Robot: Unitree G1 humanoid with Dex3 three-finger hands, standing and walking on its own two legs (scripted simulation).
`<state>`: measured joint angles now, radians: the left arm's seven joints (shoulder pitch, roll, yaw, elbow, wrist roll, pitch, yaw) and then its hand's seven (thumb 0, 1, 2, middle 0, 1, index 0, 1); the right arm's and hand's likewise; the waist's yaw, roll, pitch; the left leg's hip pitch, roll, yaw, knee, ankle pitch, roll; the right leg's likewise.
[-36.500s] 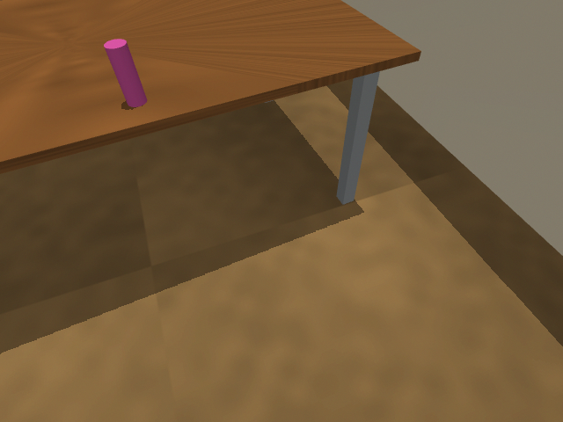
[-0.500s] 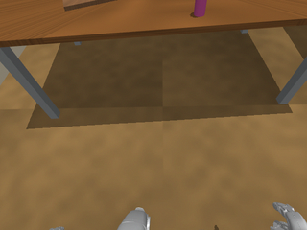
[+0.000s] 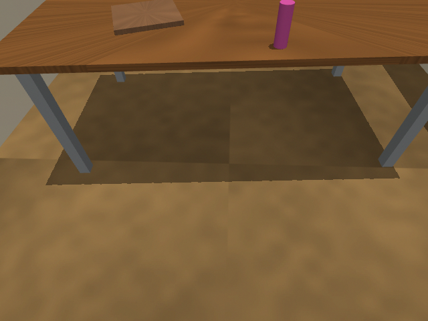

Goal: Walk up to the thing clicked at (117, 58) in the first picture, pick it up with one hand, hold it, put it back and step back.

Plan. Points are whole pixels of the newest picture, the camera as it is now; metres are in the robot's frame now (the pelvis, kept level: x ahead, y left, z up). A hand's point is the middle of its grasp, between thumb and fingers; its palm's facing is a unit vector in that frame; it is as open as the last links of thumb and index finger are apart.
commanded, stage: step back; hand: right
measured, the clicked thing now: (283, 25) +1.09 -0.20 +0.05
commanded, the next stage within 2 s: stand in 0.62 s
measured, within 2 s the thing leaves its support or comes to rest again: neither
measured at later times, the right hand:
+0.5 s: hand out of the picture +0.15 -0.22 -0.14, palm faces -0.01 +0.94 -0.35, open 7.3 cm
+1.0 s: hand out of the picture +0.14 -0.23 -0.13, palm faces +0.02 +0.94 -0.34, open 7.3 cm
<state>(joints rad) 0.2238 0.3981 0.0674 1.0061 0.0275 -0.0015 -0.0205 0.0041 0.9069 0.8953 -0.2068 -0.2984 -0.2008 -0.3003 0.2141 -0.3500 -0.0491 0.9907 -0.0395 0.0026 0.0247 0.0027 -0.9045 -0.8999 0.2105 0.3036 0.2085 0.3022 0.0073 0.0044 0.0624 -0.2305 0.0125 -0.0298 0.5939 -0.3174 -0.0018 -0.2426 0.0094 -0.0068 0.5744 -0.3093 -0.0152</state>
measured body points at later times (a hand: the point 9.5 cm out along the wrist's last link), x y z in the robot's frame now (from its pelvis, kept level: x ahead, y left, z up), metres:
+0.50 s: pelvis +0.05 +0.03 +0.00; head +0.07 +0.03 +0.45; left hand +0.13 +0.34 -0.12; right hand +0.15 -0.27 -0.12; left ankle +0.05 +0.14 -0.73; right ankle +0.03 -0.11 -0.73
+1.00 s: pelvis +0.04 +0.03 +0.02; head +0.05 +0.03 +0.47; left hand +0.15 +0.32 -0.11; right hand +0.14 -0.28 -0.11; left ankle +0.05 +0.14 -0.73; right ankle +0.03 -0.11 -0.73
